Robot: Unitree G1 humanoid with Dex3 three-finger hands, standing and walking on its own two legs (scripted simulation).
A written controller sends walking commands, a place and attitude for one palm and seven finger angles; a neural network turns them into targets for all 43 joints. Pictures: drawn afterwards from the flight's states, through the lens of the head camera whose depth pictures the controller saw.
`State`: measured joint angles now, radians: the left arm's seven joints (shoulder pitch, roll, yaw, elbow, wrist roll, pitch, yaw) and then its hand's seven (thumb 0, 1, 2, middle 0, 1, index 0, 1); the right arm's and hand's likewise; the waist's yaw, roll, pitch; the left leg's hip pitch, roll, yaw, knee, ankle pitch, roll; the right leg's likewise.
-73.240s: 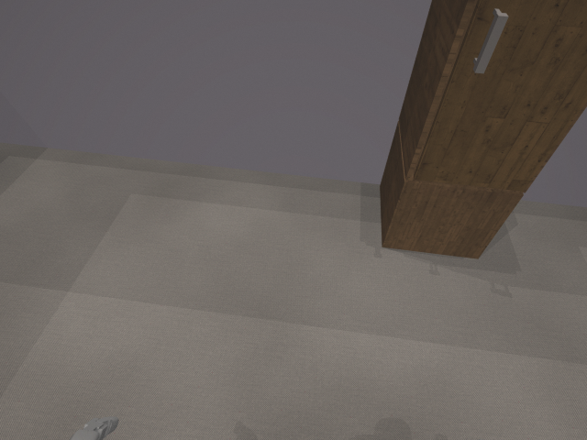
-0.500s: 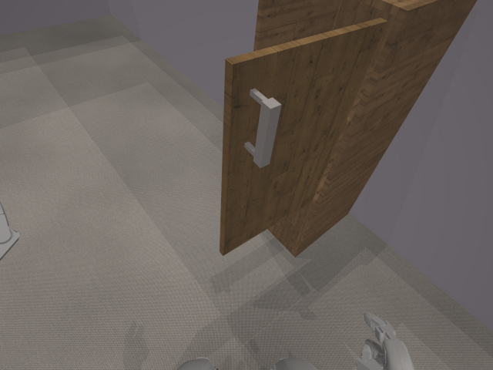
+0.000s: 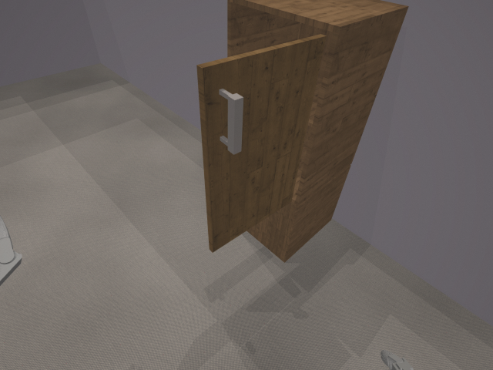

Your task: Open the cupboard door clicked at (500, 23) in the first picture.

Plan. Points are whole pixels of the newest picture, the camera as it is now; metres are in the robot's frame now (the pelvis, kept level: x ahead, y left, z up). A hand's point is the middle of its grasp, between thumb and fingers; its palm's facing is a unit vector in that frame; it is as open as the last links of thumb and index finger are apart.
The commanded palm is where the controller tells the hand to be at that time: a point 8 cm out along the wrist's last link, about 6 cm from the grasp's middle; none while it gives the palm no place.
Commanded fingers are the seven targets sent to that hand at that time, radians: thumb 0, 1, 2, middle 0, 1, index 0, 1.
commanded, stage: stop stepping back and stand still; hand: left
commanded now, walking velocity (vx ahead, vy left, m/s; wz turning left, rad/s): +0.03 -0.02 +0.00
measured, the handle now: (229, 121) +0.57 +0.09 +0.14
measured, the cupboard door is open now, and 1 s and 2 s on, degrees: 86 86 86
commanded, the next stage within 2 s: let the arm hang, fingers relaxed in 0.96 s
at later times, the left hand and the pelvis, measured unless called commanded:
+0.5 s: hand out of the picture +0.11 +0.26 +0.18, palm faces +0.52 -0.74 -0.43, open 7.4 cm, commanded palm +0.04 +0.29 +0.19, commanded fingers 0.00 0.90 0.90 -0.20 -0.30 -0.20 -0.30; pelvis -0.09 -0.02 +0.03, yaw +2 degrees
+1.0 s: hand (22, 306) +0.14 +0.25 +0.17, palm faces +0.35 -0.78 -0.52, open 7.4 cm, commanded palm +0.07 +0.30 +0.19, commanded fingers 0.00 0.90 0.90 -0.20 -0.30 -0.20 -0.30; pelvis -0.06 +0.00 +0.01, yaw +0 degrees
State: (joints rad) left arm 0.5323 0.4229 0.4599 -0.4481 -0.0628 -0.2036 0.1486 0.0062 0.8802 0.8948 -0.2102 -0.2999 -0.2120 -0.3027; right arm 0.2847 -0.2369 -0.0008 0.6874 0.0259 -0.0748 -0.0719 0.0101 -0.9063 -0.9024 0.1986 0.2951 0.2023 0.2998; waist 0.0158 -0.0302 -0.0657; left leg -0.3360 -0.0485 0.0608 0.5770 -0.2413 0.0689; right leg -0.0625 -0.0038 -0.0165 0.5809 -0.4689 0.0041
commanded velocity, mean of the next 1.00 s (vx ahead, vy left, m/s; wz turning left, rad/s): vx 0.10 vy -0.01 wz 0.00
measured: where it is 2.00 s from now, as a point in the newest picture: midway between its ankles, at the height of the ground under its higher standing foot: outside the picture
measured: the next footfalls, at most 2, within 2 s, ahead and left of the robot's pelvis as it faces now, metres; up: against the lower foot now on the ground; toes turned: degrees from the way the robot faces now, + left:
left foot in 0.66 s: -0.02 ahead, +0.13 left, +0.00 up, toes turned +1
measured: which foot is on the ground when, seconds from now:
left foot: down 0.00-0.24, up 0.26-0.64, down 0.66-1.00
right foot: down 0.00-1.00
